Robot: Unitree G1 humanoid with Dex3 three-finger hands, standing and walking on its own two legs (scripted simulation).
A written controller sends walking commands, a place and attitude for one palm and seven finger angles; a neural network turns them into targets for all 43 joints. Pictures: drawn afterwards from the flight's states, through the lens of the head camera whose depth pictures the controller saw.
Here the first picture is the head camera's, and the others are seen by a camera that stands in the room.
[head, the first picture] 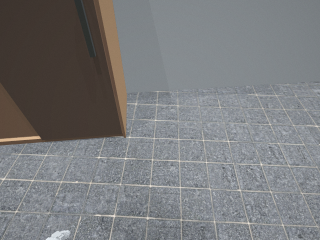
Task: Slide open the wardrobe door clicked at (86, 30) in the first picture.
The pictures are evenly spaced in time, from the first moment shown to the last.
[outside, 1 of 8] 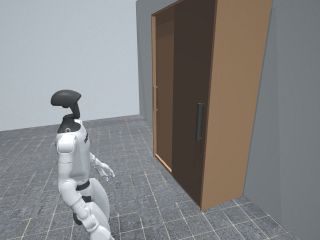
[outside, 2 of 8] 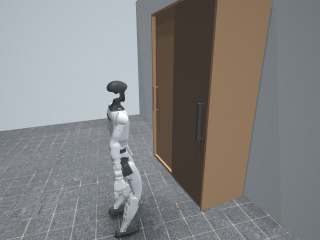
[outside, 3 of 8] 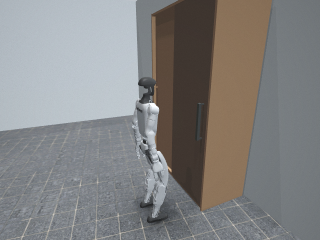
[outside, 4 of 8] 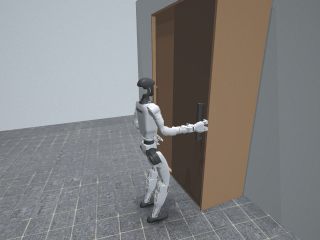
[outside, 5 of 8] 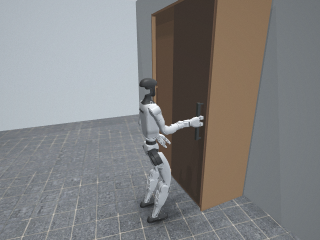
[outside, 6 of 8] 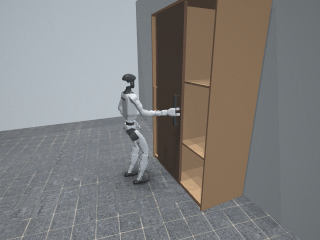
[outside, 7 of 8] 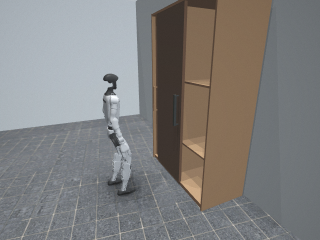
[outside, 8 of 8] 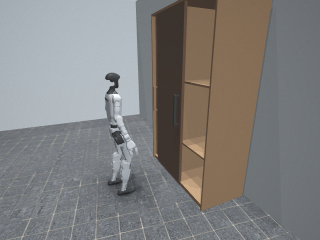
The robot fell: no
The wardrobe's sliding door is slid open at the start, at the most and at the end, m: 0.00 0.43 0.43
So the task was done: yes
